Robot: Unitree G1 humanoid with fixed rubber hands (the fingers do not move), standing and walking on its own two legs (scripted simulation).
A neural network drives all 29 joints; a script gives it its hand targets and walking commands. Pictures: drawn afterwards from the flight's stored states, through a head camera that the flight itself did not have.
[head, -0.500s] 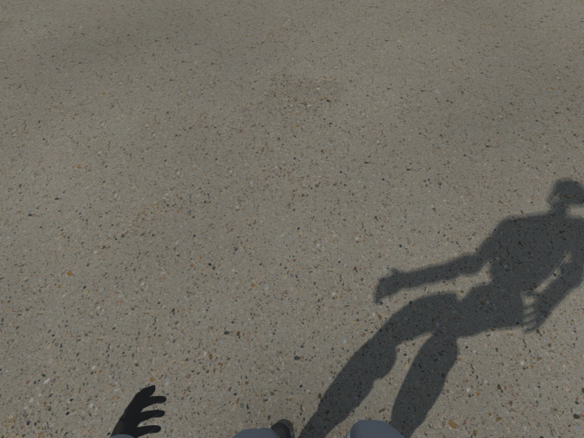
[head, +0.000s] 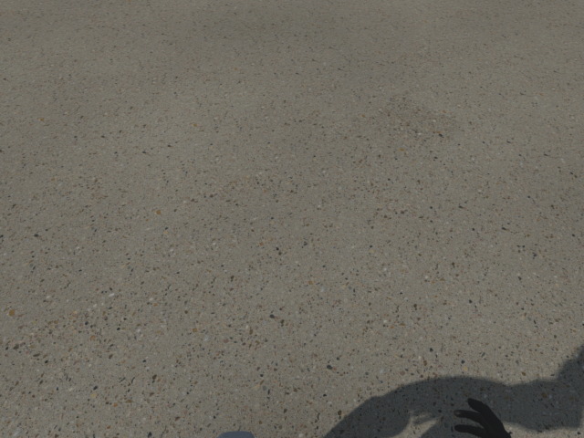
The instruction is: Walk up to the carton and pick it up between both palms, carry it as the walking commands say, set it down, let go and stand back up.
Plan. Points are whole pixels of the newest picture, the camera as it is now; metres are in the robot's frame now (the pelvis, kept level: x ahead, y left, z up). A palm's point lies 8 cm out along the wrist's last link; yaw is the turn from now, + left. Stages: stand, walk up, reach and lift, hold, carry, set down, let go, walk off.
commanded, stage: walk up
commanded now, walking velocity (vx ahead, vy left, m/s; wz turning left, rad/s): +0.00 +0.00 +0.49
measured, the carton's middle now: out of the picture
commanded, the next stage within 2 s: none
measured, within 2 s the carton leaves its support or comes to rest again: neither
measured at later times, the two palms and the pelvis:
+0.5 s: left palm out of the picture +0.07 +0.29 -0.11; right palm out of the picture +0.05 -0.22 -0.14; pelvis -0.03 +0.02 +0.00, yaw +11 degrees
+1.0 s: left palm out of the picture -0.18 +0.29 -0.16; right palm out of the picture +0.12 -0.15 -0.10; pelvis -0.10 +0.03 +0.00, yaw +29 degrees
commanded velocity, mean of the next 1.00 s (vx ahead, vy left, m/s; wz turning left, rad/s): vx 0.00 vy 0.00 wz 0.50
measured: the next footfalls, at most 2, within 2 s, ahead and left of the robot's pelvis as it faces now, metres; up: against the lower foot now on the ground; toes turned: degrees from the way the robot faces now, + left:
left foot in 0.02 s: +0.03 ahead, +0.12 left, +0.00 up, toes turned +5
right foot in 0.52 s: +0.04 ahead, -0.08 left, +0.00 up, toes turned +12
